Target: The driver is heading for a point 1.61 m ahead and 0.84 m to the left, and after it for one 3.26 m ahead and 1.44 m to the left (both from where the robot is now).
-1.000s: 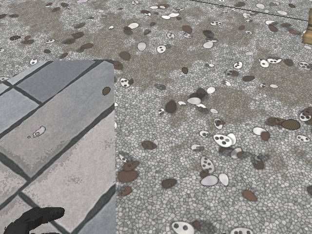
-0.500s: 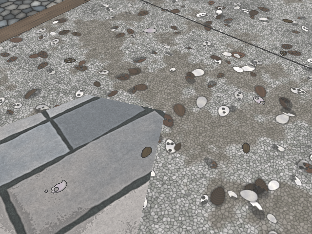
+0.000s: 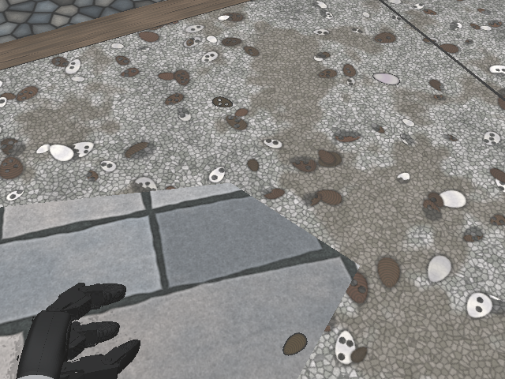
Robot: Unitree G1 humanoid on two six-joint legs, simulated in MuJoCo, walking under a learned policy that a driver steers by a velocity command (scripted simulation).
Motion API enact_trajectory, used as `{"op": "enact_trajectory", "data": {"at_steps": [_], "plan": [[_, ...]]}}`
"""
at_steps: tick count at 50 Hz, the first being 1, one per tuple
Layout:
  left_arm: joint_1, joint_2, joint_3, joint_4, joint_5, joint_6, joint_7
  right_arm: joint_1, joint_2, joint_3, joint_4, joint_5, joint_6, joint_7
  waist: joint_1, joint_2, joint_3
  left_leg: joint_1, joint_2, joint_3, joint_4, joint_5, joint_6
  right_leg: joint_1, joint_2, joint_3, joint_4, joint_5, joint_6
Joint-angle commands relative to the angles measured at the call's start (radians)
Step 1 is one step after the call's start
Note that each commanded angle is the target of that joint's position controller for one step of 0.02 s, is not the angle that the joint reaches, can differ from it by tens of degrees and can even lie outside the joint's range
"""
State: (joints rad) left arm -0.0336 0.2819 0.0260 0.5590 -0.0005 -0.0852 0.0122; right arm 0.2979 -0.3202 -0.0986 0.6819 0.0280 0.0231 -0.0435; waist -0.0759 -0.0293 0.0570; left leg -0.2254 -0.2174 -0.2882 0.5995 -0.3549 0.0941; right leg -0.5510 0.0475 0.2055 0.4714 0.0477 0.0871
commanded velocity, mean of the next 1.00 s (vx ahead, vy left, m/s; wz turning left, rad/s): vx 0.05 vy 0.00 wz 0.73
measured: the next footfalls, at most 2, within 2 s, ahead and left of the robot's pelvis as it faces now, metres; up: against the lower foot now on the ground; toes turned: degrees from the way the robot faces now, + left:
right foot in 0.02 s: +0.23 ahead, -0.13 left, +0.00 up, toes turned +13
left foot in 0.48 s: +0.07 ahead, +0.10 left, +0.00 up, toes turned +34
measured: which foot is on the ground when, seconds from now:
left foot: down 0.00-0.02, up 0.04-0.46, down 0.48-1.00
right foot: up 0.00-0.00, down 0.02-0.50, up 0.52-0.88, down 0.90-1.00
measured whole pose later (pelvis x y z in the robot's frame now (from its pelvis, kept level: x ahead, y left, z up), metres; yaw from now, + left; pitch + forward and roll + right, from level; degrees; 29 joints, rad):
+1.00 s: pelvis +0.11 -0.02 +0.00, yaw +41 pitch +1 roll -1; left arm 0.15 0.24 0.04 0.73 0.02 0.00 -0.01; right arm 0.14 -0.26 -0.03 0.65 -0.02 0.03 -0.02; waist 0.00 0.04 0.02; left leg -0.30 -0.04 -0.13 0.59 -0.29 -0.01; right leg -0.27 0.01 -0.01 0.55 -0.29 0.00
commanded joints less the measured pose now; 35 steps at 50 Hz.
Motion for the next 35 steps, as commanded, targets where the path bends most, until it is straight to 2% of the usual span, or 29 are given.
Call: {"op": "enact_trajectory", "data": {"at_steps": [1,2,3,4,5,6,7,8,10,13,15,21,23,24,25,26,27,28,29,30,31,32,33,35], "plan": [[0.224,0.12,0.057,0.021,0.018,-0.016,0.008,-0.056,-0.001,0.003,-0.097,-0.013,-0.003,-0.002,0.122,0.074,-0.28,-0.134,0.068,-0.05,0.285,0.053,-0.064,0.551,-0.129,0.026,-0.1,0.252,-0.078],[0.243,0.14,0.053,-0.002,0.025,-0.002,0.016,-0.011,0.059,0.028,-0.112,-0.044,-0.004,-0.002,0.096,-0.095,-0.325,-0.299,-0.013,0.069,0.488,-0.399,-0.096,0.717,-0.309,0.237,-0.021,0.66,-0.145],[0.238,0.19,0.061,0.013,0.043,0.01,0.013,0.218,-0.022,0.019,-0.129,-0.009,-0.01,0.03,-0.039,-0.32,-0.462,-0.407,0.076,0.067,0.712,-0.4,-0.131,0.807,-0.585,0.601,-0.037,0.478,-0.372],[0.137,0.136,0.065,-0.029,0.036,0.02,0.022,0.175,-0.124,-0.006,-0.082,0.006,0.002,0.034,0.004,-0.2,-0.39,-0.453,0.161,0.107,0.777,-0.281,-0.172,0.718,-0.508,0.562,-0.08,0.163,-0.39],[0.115,0.072,0.048,-0.041,0.029,0.034,0.031,0.047,-0.177,-0.024,-0.086,0.007,0.017,0.031,0.054,-0.081,-0.279,-0.471,0.189,0.143,0.785,-0.183,-0.189,0.616,-0.399,0.347,-0.091,-0.018,-0.325],[0.104,0.075,0.042,-0.042,0.027,0.051,0.034,-0.009,-0.177,-0.027,-0.094,-0.001,0.034,0.02,0.06,-0.011,-0.24,-0.437,0.209,0.167,0.767,-0.116,-0.193,0.515,-0.332,0.249,-0.118,-0.105,-0.277],[0.078,0.095,0.047,-0.032,0.023,0.062,0.034,-0.04,-0.16,-0.023,-0.116,-0.004,0.041,0.014,0.053,-0.018,-0.17,-0.427,0.23,0.185,0.713,-0.089,-0.19,0.421,-0.296,0.171,-0.144,-0.102,-0.27],[0.087,0.115,0.054,-0.015,0.029,0.065,0.037,-0.065,-0.128,-0.014,-0.13,-0.006,0.042,0.016,0.057,-0.031,-0.131,-0.395,0.24,0.215,0.674,-0.069,-0.183,0.35,-0.265,0.093,-0.169,-0.058,-0.271],[0.131,0.121,0.062,0.017,0.036,0.067,0.038,-0.073,-0.072,0.003,-0.145,-0.003,0.033,0.016,0.069,-0.067,-0.153,-0.387,0.254,0.246,0.609,-0.064,-0.178,0.376,-0.269,0.021,-0.19,0.025,-0.303],[0.145,0.137,0.074,0.042,0.029,0.067,0.035,-0.101,-0.083,0.002,-0.154,-0.006,0.032,0.018,0.081,-0.074,-0.192,-0.388,0.303,0.241,0.529,-0.023,-0.174,0.43,-0.333,-0.024,-0.212,0.021,-0.343],[0.125,0.154,0.082,0.05,0.023,0.071,0.032,-0.115,-0.091,-0.001,-0.156,-0.007,0.037,0.024,0.078,-0.081,-0.19,-0.347,0.319,0.253,0.463,0.016,-0.167,0.41,-0.346,-0.078,-0.228,-0.034,-0.339],[0.108,0.197,0.107,0.081,0.001,0.077,0.01,-0.134,-0.1,-0.013,-0.151,-0.005,0.057,0.051,0.078,-0.124,-0.165,-0.155,0.298,0.345,0.174,0.034,-0.111,0.375,-0.364,-0.247,-0.204,-0.138,-0.274],[0.107,0.189,0.109,0.094,-0.013,0.081,0.004,-0.087,-0.103,-0.026,-0.131,-0.003,0.066,0.058,0.045,-0.103,-0.173,-0.044,0.264,0.378,-0.001,0.094,-0.066,0.361,-0.357,-0.3,-0.126,-0.2,-0.218],[0.14,0.157,0.103,0.112,-0.017,0.086,0.001,-0.03,-0.129,-0.042,-0.106,-0.005,0.067,0.051,0.03,-0.058,-0.166,0.056,0.239,0.353,-0.085,0.128,-0.028,0.292,-0.321,-0.34,-0.032,-0.274,-0.163],[0.17,0.113,0.094,0.124,-0.009,0.095,-0.005,0.04,-0.211,-0.069,-0.093,-0.005,0.063,0.036,0.021,0.148,-0.108,0.171,0.37,0.105,-0.236,0.32,0.058,0.091,-0.22,-0.428,0.221,-0.453,-0.065],[0.105,0.093,0.085,0.033,0.026,0.09,0.003,0.016,-0.344,-0.089,-0.124,-0.03,0.044,0.026,0.053,0.37,-0.092,0.197,0.577,-0.328,-0.285,0.369,0.244,-0.227,-0.06,-0.349,0.465,-0.697,0.011],[-0.004,0.123,0.092,0.015,0.031,0.081,0.013,-0.027,-0.282,-0.078,-0.142,-0.056,0.011,0.031,0.004,0.234,-0.116,0.144,0.553,-0.285,-0.303,0.343,0.256,-0.239,-0.058,-0.165,0.607,-0.659,-0.014],[0.017,0.13,0.095,0.02,0.011,0.08,0.017,-0.08,-0.25,-0.063,-0.141,-0.057,-0.01,0.028,0.05,0.217,-0.122,0.127,0.522,-0.193,-0.306,0.33,0.208,-0.237,-0.065,-0.135,0.634,-0.555,-0.043],[0.072,0.14,0.1,0.058,0.008,0.082,0.024,-0.137,-0.204,-0.051,-0.151,-0.038,-0.018,0.022,0.08,0.169,-0.131,0.115,0.484,-0.116,-0.278,0.335,0.152,-0.216,-0.083,-0.133,0.633,-0.472,-0.05],[0.103,0.151,0.104,0.077,0.02,0.083,0.03,-0.174,-0.159,-0.035,-0.156,-0.02,-0.016,0.017,0.091,0.164,-0.15,0.102,0.466,-0.066,-0.252,0.395,0.124,-0.185,-0.087,-0.137,0.63,-0.422,-0.043],[0.116,0.143,0.103,0.088,0.024,0.084,0.026,-0.182,-0.134,-0.02,-0.158,-0.023,-0.013,0.01,0.099,0.173,-0.173,0.059,0.441,-0.024,-0.235,0.485,0.119,-0.114,-0.075,-0.152,0.662,-0.39,-0.032],[0.127,0.132,0.1,0.091,0.018,0.085,0.02,-0.175,-0.121,-0.012,-0.154,-0.03,-0.011,0.006,0.101,0.168,-0.193,0.047,0.425,-0.001,-0.224,0.53,0.12,-0.074,-0.063,-0.162,0.674,-0.367,-0.022],[0.129,0.118,0.094,0.093,0.01,0.085,0.015,-0.165,-0.12,-0.008,-0.148,-0.034,-0.009,0.004,0.097,0.16,-0.2,0.048,0.414,0.016,-0.214,0.55,0.12,-0.053,-0.058,-0.169,0.652,-0.35,-0.016],[0.105,0.087,0.077,0.086,0.002,0.088,0.008,-0.146,-0.122,-0.006,-0.137,-0.033,-0.006,0.002,0.079,0.162,-0.182,0.069,0.396,0.024,-0.197,0.533,0.112,-0.037,-0.06,-0.173,0.521,-0.331,-0.01]]}}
